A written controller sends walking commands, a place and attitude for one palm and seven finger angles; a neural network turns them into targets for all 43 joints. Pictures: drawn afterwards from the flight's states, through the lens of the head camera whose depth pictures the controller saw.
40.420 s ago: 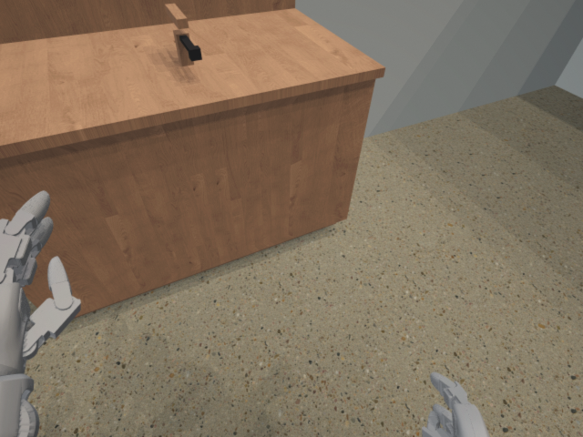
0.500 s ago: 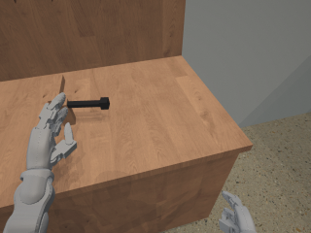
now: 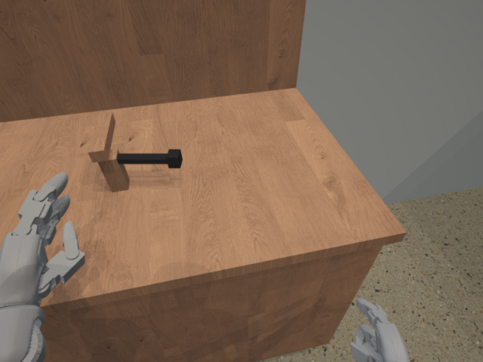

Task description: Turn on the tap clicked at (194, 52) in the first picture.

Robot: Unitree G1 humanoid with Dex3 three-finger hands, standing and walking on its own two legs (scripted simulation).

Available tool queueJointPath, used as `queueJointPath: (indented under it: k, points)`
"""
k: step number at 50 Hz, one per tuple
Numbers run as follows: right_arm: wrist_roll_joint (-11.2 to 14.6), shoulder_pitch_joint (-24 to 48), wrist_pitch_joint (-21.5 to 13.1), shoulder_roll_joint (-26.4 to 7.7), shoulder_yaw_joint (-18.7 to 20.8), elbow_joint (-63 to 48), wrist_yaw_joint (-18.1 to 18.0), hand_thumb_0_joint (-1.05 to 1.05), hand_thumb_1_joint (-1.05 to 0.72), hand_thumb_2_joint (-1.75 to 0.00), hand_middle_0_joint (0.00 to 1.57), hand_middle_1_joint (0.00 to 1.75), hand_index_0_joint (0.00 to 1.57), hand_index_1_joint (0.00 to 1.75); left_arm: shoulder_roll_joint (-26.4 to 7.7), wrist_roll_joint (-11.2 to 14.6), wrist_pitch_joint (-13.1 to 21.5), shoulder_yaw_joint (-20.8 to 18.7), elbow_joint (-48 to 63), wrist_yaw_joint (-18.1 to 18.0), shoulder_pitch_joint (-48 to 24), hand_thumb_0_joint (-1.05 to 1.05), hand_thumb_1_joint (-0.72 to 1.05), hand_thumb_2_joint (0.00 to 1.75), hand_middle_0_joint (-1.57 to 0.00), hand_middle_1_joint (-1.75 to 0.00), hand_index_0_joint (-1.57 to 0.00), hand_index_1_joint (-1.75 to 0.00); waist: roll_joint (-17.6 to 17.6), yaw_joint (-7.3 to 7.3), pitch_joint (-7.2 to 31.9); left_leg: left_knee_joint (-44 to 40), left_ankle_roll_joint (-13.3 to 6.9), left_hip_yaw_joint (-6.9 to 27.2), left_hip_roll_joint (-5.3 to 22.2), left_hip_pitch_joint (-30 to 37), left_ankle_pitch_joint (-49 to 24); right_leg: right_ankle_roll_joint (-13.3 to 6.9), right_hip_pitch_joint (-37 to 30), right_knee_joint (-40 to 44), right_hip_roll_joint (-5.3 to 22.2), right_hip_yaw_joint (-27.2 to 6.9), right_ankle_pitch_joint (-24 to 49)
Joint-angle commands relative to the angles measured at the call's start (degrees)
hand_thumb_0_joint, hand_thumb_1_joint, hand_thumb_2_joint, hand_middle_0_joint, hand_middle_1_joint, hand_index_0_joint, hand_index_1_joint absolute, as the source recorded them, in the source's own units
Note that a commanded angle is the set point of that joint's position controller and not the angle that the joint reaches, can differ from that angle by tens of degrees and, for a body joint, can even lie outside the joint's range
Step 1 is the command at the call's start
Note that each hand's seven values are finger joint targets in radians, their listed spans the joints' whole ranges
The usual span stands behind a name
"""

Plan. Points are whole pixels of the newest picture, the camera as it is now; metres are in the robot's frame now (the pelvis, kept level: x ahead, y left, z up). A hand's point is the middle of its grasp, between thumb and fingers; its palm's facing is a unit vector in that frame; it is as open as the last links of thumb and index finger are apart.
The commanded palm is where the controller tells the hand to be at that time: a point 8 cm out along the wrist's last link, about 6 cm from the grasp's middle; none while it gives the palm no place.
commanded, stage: draw the hand back beside the body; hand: left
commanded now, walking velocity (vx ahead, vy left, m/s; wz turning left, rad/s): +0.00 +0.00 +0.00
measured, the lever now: (174, 158) +0.46 +0.21 +0.10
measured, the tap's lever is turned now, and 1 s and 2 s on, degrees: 77 77 77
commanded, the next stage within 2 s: step back with the hand held close in 0.18 s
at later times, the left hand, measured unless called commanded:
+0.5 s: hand (72, 247) +0.20 +0.25 +0.16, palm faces +0.39 -0.84 -0.38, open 7.4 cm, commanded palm +0.15 +0.28 +0.17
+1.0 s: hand (41, 288) +0.15 +0.27 +0.15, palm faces +0.39 -0.82 -0.41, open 7.4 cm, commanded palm +0.09 +0.30 +0.17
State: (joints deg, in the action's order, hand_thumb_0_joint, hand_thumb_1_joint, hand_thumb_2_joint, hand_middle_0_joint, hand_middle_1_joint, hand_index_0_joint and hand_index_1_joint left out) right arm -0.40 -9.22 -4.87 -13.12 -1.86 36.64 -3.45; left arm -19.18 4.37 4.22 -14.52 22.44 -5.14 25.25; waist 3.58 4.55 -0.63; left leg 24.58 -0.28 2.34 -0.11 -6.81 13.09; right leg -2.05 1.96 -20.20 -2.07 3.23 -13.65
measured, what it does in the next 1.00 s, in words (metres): shifts its weight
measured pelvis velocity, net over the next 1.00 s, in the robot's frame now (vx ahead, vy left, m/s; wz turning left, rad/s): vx -0.07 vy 0.02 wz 0.00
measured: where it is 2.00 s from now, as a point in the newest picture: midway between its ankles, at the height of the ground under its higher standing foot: outside the picture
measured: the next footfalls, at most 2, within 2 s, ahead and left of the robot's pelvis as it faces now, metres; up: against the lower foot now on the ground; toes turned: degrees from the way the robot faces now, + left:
right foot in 1.48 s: -0.08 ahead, -0.12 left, +0.00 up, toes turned +1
left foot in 1.70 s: -0.11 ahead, +0.13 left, +0.00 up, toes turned +4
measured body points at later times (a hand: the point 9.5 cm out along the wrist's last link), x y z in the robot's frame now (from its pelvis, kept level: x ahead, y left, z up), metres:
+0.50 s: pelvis -0.02 +0.01 +0.00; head -0.02 -0.01 +0.45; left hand +0.17 +0.29 +0.19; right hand +0.19 -0.22 -0.08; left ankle +0.01 +0.12 -0.74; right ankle -0.02 -0.10 -0.74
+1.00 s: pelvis -0.07 +0.02 -0.02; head -0.04 +0.03 +0.43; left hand +0.12 +0.31 +0.17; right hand +0.12 -0.20 -0.10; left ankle +0.01 +0.12 -0.74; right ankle -0.02 -0.10 -0.74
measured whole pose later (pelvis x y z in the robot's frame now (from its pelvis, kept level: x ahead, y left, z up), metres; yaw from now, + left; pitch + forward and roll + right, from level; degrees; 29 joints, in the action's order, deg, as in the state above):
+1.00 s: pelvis -0.07 +0.02 -0.02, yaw +0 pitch +2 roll -2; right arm -0.1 -10.6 -3.8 -12.5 -1.8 33.1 -5.5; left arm -21.4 2.8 6.9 -19.2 32.0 -8.9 28.6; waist 1.8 1.4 -0.3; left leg 34.9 -1.9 2.1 -1.1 -25.9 13.1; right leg -0.5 21.1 -30.6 -0.9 3.5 -11.9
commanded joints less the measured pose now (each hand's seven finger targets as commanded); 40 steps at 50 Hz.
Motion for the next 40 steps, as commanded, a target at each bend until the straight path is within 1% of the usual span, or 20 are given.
queueJointPath:
  k: [1,2,4,9,12,14,15,16,17,18,19,22,24,28,29,32,33,37,39,40]
  points:
    - [0.15,8.81,-3.87,-5.89,2.27,-9.05,-0.51,0.00,-0.90,-0.90,0.20,0.30,0.20,0.30,-9.28,-0.43,3.70,-5.12,11.65,-1.31,-9.92,0.00,0.90,0.90,-0.20,-0.30,-0.20,-0.30,-0.27,-1.14,3.98,-1.94,-1.90,0.80,1.18,3.69,-10.42,-0.18,4.28,3.29,2.86,-2.19,10.87]
    - [0.17,8.99,-3.76,-6.02,2.28,-8.87,-0.56,0.00,-0.90,-0.90,0.20,0.30,0.20,0.30,-8.83,-0.27,3.56,-4.90,9.92,-1.31,-9.38,0.00,0.90,0.90,-0.20,-0.30,-0.20,-0.30,-1.39,-1.00,3.21,-1.92,-1.92,0.87,1.10,3.34,-9.86,-0.21,4.65,3.57,2.62,-2.04,10.23]
    - [0.21,9.55,-3.99,-5.76,2.08,-9.04,-0.60,0.00,-0.90,-0.90,0.20,0.30,0.20,0.30,-9.53,-0.30,3.77,-5.13,12.19,-1.29,-10.67,0.00,0.90,0.90,-0.20,-0.30,-0.20,-0.30,0.26,-0.99,3.24,-2.37,-1.88,1.13,1.07,3.38,-8.97,-0.21,4.70,3.29,2.79,-2.17,8.96]
    - [0.07,9.40,-4.12,-5.66,1.99,-8.94,-0.52,0.00,-0.90,-0.90,0.20,0.30,0.20,0.30,-10.43,-0.27,4.09,-6.36,12.08,-1.45,-9.18,0.00,0.90,0.90,-0.20,-0.30,-0.20,-0.30,0.73,-0.52,3.46,-2.53,-1.79,1.33,0.92,2.62,-8.54,-0.40,3.97,3.28,2.84,-2.16,8.56]
    - [0.11,9.31,-3.97,-5.68,2.16,-9.07,-0.58,0.00,-0.90,-0.90,0.20,0.30,0.20,0.30,-9.25,-0.24,4.25,-5.71,10.85,-1.30,-8.00,0.00,0.90,0.90,-0.20,-0.30,-0.20,-0.30,-0.74,-0.53,3.72,-2.05,-1.87,0.91,1.06,2.77,-8.68,-0.37,4.21,3.45,2.73,-2.14,8.96]
    - [0.08,9.23,-4.02,-5.64,1.95,-9.02,-0.53,0.00,-0.90,-0.90,0.20,0.30,0.20,0.30,-10.08,-0.26,4.21,-6.31,11.94,-1.26,-8.84,0.00,0.90,0.90,-0.20,-0.30,-0.20,-0.30,1.11,-0.59,3.53,-2.42,-1.68,1.28,0.98,2.39,-8.68,-0.45,3.96,3.19,2.78,-2.18,8.78]
    - [0.17,9.47,-4.04,-5.69,2.04,-9.05,-0.61,0.00,-0.90,-0.90,0.20,0.30,0.20,0.30,-11.66,-0.30,4.70,-7.52,13.98,-1.61,-12.60,0.00,0.90,0.90,-0.20,-0.30,-0.20,-0.30,1.65,-0.58,4.47,-2.35,-1.70,1.12,0.93,3.04,-8.30,-0.55,3.89,3.62,2.69,-2.27,8.42]
    - [0.82,9.07,-3.10,-5.43,1.53,-11.90,-1.13,0.00,-0.90,-0.90,0.20,0.30,0.20,0.30,-19.30,0.35,6.46,-15.45,18.46,-2.46,-19.19,0.00,0.90,0.90,-0.20,-0.30,-0.20,-0.30,0.36,-1.47,0.90,0.87,-2.53,2.56,2.54,-0.86,-6.71,0.17,9.74,4.57,6.17,-7.43,15.41]
    - [0.27,8.06,-2.36,-4.97,1.24,-9.56,-1.21,0.00,-0.90,-0.90,0.20,0.30,0.20,0.30,-13.46,-0.01,6.47,-11.33,11.14,-1.86,-13.32,0.00,0.90,0.90,-0.20,-0.30,-0.20,-0.30,-3.31,-2.32,1.16,2.64,-2.45,3.33,2.19,-1.94,-7.06,0.17,10.17,4.04,7.48,-6.27,17.69]
    - [0.38,7.74,-1.92,-5.00,1.73,-10.26,-1.16,0.00,-0.90,-0.90,0.20,0.30,0.20,0.30,-11.20,-0.20,5.91,-9.87,9.37,-1.48,-8.99,0.00,0.90,0.90,-0.20,-0.30,-0.20,-0.30,-4.55,-2.28,3.41,3.85,-2.40,2.85,2.80,-1.02,-8.84,0.24,10.49,2.81,8.44,-7.04,20.54]
    - [0.30,7.96,-1.57,-5.32,1.85,-11.30,-1.21,0.00,-0.90,-0.90,0.20,0.30,0.20,0.30,-10.71,-0.25,6.07,-9.20,11.72,-1.21,-8.55,0.00,0.90,0.90,-0.20,-0.30,-0.20,-0.30,-3.06,-2.33,5.42,3.86,-2.58,2.74,2.94,-0.30,-12.44,0.40,9.84,1.10,8.44,-6.04,23.03]
    - [0.53,6.51,-0.70,-6.23,2.48,-12.57,-1.25,0.00,-0.90,-0.90,0.20,0.30,0.20,0.30,-9.33,-0.22,5.75,-8.23,12.16,-1.05,-2.67,0.00,0.90,0.90,-0.20,-0.30,-0.20,-0.30,-1.17,-2.15,10.08,4.22,-2.61,3.00,4.26,-0.50,-18.20,0.90,9.51,-1.55,7.94,-5.15,21.55]
    - [0.68,6.71,-0.43,-6.52,2.58,-13.18,-1.55,0.00,-0.90,-0.90,0.20,0.30,0.20,0.30,-10.37,-0.15,5.56,-8.83,14.87,-1.37,-2.09,0.00,0.90,0.90,-0.20,-0.30,-0.20,-0.30,-0.27,-2.30,10.84,3.24,-2.55,3.85,4.86,-0.83,-19.84,0.83,10.23,-2.85,7.51,-4.54,18.79]
    - [0.77,6.48,-0.02,-6.91,3.07,-14.09,-1.97,0.00,-0.90,-0.90,0.20,0.30,0.20,0.30,-12.66,-0.23,5.62,-11.29,17.46,-2.20,-0.48,0.00,0.90,0.90,-0.20,-0.30,-0.20,-0.30,-2.43,-2.27,10.18,2.85,-2.49,5.24,5.35,-4.78,-15.53,0.55,11.82,-2.84,7.10,-5.10,13.65]
    - [0.71,6.86,-0.07,-6.97,3.11,-13.93,-2.21,0.00,-0.90,-0.90,0.20,0.30,0.20,0.30,-14.39,-0.21,5.85,-12.68,19.33,-2.54,-1.02,0.00,0.90,0.90,-0.20,-0.30,-0.20,-0.30,-0.63,-2.33,11.01,1.87,-2.49,5.43,5.37,-4.59,-14.01,0.41,11.89,-3.58,7.11,-4.86,12.26]
    - [0.73,6.37,-0.46,-7.03,3.37,-14.01,-2.42,0.00,-0.90,-0.90,0.20,0.30,0.20,0.30,-13.05,-0.35,6.07,-11.73,18.86,-3.02,-0.07,0.00,0.90,0.90,-0.20,-0.30,-0.20,-0.30,-0.04,-2.61,8.41,0.93,-2.66,6.66,5.42,-8.54,-4.65,0.50,14.06,-3.32,6.52,-5.29,6.58]
    - [0.73,6.06,-0.65,-7.06,3.50,-13.96,-2.47,0.00,-0.90,-0.90,0.20,0.30,0.20,0.30,-13.52,-0.36,6.12,-12.32,18.81,-3.25,0.17,0.00,0.90,0.90,-0.20,-0.30,-0.20,-0.30,-0.97,-2.65,8.31,1.30,-2.61,6.83,5.23,-9.76,-2.37,0.31,14.03,-2.99,6.88,-5.81,6.00]
    - [0.76,5.45,-1.53,-7.45,3.59,-13.60,-2.59,0.00,-0.90,-0.90,0.20,0.30,0.20,0.30,-12.16,-0.72,6.41,-10.94,20.05,-3.79,0.34,0.00,0.90,0.90,-0.20,-0.30,-0.20,-0.30,1.61,-3.18,7.68,-0.92,-2.91,8.52,5.70,-11.83,6.71,0.46,15.65,-4.49,5.99,-5.49,1.04]
    - [0.76,5.57,-1.98,-7.66,3.65,-13.30,-2.76,0.00,-0.90,-0.90,0.20,0.30,0.20,0.30,-13.17,-1.01,6.39,-11.84,20.75,-4.19,-0.07,0.00,0.90,0.90,-0.20,-0.30,-0.20,-0.30,1.98,-3.31,7.81,-2.72,-3.11,9.53,6.13,-12.74,9.92,0.67,15.55,-5.21,5.42,-5.38,-0.91]
    - [0.68,4.98,-2.04,-7.55,3.57,-13.14,-2.77,0.00,-0.90,-0.90,0.20,0.30,0.20,0.30,-11.60,-1.23,6.45,-10.65,20.38,-4.22,0.20,0.00,0.90,0.90,-0.20,-0.30,-0.20,-0.30,2.49,-3.38,7.64,-3.63,-3.40,10.28,6.50,-13.88,11.94,0.99,15.02,-6.13,4.60,-4.86,-1.66]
